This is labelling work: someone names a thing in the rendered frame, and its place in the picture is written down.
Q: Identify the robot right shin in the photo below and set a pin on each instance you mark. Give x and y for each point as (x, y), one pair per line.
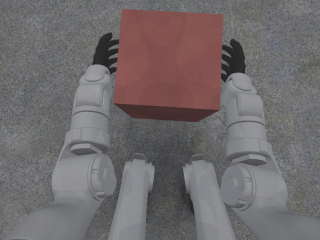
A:
(201, 157)

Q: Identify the right robot upper arm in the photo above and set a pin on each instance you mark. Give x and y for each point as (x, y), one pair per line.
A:
(258, 196)

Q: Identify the right robot forearm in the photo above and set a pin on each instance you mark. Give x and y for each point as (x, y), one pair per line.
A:
(245, 123)

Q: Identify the robot left thigh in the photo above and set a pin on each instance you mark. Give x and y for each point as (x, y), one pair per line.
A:
(129, 221)

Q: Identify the robot left hand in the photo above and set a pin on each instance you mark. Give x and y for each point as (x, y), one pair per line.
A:
(102, 54)

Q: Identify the left robot forearm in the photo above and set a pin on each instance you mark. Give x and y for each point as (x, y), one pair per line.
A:
(88, 132)

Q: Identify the robot right hand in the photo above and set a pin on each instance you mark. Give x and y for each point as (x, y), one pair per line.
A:
(236, 62)

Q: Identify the left robot upper arm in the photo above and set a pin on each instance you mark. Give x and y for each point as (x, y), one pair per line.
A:
(80, 184)

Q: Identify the carton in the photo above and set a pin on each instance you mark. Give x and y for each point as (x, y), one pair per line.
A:
(169, 65)

